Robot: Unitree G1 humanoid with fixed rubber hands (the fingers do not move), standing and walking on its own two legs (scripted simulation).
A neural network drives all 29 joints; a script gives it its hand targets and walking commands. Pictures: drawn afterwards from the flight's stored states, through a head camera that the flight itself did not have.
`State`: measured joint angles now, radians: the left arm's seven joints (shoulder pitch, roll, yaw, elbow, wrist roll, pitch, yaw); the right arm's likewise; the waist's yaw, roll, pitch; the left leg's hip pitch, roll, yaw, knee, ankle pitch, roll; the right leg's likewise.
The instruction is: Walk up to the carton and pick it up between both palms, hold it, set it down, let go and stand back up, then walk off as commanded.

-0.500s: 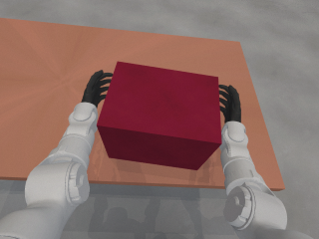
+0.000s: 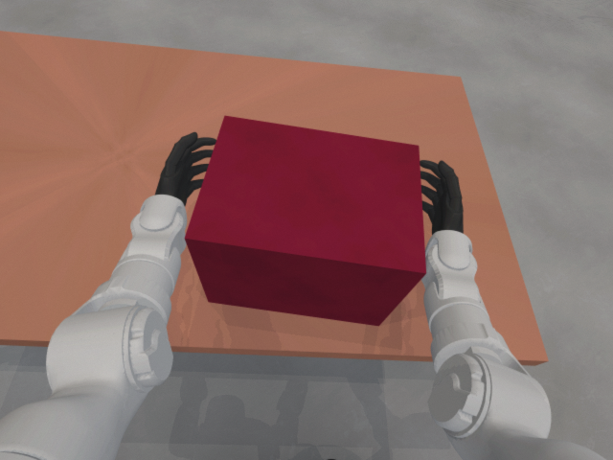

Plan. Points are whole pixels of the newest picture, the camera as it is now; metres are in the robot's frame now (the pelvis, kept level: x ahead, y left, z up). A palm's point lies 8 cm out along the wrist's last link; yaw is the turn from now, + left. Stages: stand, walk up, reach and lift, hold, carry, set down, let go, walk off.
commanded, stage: set down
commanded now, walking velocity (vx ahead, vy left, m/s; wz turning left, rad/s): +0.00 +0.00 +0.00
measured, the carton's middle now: (307, 228) +0.42 -0.02 -0.01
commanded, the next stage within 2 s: none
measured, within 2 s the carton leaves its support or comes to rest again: neither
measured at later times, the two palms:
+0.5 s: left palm (175, 191) +0.44 +0.17 +0.04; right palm (444, 222) +0.40 -0.20 +0.05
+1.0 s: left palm (173, 192) +0.45 +0.17 +0.03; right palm (436, 227) +0.40 -0.20 +0.03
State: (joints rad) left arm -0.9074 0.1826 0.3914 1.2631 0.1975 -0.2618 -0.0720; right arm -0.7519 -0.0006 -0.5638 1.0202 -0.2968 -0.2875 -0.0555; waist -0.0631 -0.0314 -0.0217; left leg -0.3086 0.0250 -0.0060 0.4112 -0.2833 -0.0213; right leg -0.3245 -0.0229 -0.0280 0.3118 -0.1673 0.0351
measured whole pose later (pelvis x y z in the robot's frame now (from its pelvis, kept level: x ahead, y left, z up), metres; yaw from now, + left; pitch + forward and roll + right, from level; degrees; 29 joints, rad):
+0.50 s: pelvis +0.00 +0.00 +0.00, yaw +0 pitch +11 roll -2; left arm -0.91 0.18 0.43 1.26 0.23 -0.29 -0.08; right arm -0.76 0.00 -0.58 1.02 -0.30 -0.29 -0.05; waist -0.07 -0.03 -0.02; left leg -0.33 0.02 -0.01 0.42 -0.28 -0.02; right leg -0.34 -0.02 -0.03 0.31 -0.16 0.04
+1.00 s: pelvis -0.01 +0.01 -0.01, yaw -1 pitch +22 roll -3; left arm -1.06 0.26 -0.08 1.57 -0.24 -0.37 0.00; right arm -0.97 -0.16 -0.26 1.48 0.07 -0.35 -0.12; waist -0.08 0.02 -0.19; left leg -0.65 0.03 -0.01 0.60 -0.28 -0.02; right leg -0.60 -0.02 -0.03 0.38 -0.15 0.04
